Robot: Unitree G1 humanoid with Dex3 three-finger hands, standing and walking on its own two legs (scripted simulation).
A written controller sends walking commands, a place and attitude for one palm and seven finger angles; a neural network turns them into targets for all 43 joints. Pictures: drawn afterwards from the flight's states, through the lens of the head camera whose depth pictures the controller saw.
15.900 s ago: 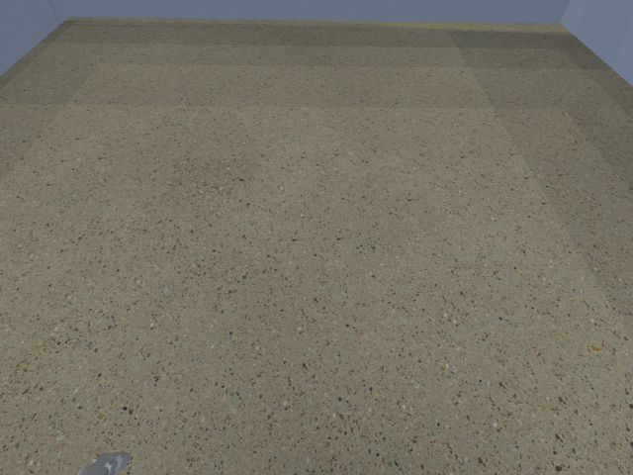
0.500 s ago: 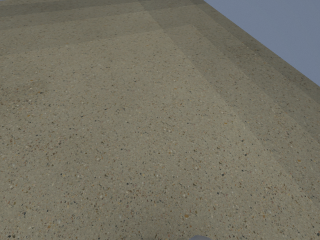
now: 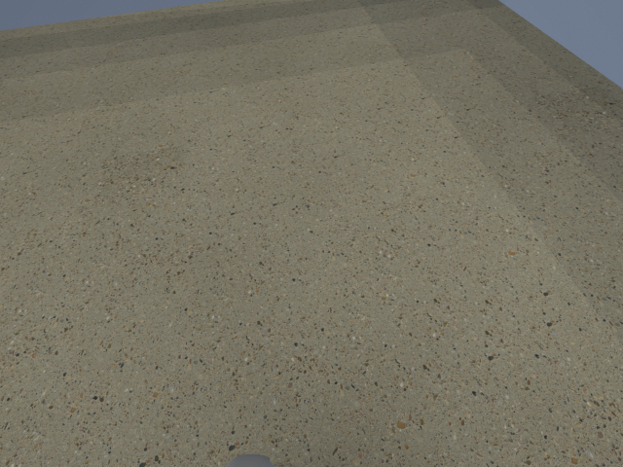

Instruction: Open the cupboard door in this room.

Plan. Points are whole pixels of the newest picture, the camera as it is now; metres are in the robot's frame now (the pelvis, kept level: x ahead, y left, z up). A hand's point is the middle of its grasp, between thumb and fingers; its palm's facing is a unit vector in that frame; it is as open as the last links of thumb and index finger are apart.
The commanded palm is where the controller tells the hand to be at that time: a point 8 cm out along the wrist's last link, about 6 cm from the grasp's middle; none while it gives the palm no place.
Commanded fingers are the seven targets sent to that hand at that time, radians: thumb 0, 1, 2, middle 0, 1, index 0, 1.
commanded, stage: turn or walk to find it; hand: left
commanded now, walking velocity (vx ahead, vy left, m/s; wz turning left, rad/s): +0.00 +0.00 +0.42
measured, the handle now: out of the picture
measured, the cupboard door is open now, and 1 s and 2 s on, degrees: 0 0 0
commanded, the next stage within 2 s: stand and wait in 0.78 s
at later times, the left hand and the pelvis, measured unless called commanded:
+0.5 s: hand out of the picture +0.01 +0.24 -0.16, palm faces +0.23 -0.93 -0.27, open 7.4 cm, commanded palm none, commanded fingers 0.00 0.90 0.90 -0.20 -0.30 -0.20 -0.30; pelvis -0.03 +0.01 -0.01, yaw +12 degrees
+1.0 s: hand out of the picture -0.11 +0.18 -0.17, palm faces +0.46 -0.85 -0.25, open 7.3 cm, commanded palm none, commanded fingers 0.00 0.90 0.90 -0.20 -0.30 -0.20 -0.30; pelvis -0.06 -0.01 +0.00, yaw +26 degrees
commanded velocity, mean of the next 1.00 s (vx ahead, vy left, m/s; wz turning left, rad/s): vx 0.00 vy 0.00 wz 0.43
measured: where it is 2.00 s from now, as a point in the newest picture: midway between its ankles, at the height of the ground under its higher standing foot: outside the picture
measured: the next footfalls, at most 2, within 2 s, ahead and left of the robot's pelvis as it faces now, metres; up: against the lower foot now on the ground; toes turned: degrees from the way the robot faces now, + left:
left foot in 0.16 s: +0.01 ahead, +0.16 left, +0.00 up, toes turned +9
right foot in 0.54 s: +0.04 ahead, -0.09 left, +0.00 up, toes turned +9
